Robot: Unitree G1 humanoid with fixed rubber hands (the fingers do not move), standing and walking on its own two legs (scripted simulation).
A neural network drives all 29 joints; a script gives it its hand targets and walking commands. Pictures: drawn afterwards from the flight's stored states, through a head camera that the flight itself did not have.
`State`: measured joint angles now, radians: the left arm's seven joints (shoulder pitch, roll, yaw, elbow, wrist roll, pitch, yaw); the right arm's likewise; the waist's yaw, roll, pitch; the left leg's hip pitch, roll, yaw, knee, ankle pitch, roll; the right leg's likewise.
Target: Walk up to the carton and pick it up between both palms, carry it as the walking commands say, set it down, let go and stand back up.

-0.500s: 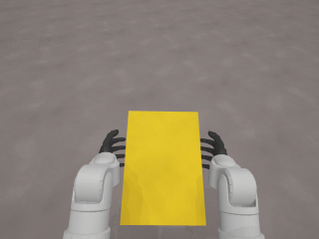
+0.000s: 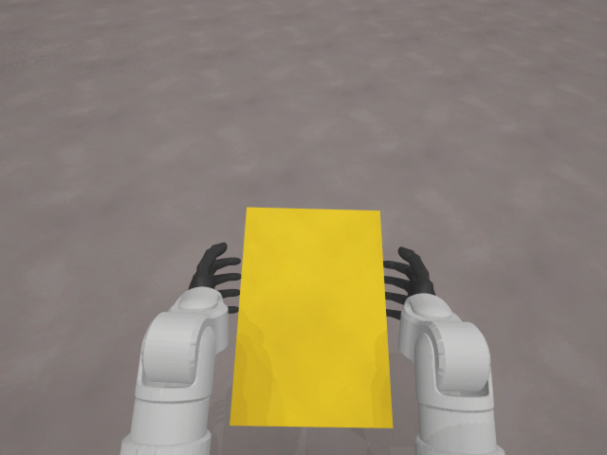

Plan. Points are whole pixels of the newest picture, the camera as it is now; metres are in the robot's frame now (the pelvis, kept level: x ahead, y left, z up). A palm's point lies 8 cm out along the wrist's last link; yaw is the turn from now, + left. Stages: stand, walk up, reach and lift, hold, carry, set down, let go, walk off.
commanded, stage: carry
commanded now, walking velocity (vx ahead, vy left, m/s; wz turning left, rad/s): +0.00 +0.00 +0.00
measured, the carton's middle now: (309, 317) +0.32 +0.00 +0.00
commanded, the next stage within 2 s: hold in 0.46 s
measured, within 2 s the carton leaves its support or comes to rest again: neither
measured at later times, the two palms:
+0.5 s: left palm (206, 304) +0.30 +0.14 +0.06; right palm (402, 310) +0.30 -0.12 +0.06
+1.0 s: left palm (210, 314) +0.29 +0.13 +0.05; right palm (407, 312) +0.30 -0.13 +0.05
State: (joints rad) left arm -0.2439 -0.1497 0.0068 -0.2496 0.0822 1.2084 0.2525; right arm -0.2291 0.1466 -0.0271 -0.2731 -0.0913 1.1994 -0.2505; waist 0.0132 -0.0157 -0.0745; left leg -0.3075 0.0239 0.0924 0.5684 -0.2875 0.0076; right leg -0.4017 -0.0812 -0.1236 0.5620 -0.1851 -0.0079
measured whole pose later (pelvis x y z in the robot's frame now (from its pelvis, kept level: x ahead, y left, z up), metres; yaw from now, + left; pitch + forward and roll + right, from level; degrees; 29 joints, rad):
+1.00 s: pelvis +0.00 -0.01 +0.01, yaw +8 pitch -8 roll -1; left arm -0.41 -0.20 0.26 0.51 0.34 0.66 0.01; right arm -0.39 0.19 -0.31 0.44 -0.34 0.72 -0.06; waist -0.08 0.02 0.02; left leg -0.11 -0.01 -0.06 0.49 -0.24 0.00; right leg -0.12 -0.01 0.00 0.44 -0.18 0.02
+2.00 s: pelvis -0.05 -0.01 -0.08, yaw +7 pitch +24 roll +0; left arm -0.67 -0.23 0.42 0.64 0.35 0.22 0.12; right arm -0.58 0.26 -0.53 0.49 -0.37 0.25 -0.09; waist -0.07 0.03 -0.06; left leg -1.13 -0.03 -0.03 1.09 -0.38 0.00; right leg -1.16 -0.01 0.05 1.06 -0.32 0.04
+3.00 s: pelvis -0.06 -0.01 -0.23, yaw +8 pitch +41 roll -1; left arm -1.00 -0.10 0.39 0.79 0.29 0.23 0.19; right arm -0.88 0.16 -0.55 0.57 -0.30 0.28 -0.14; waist -0.09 0.06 -0.15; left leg -1.85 -0.06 -0.05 1.65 -0.52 -0.01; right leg -1.87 0.00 0.04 1.60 -0.46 0.06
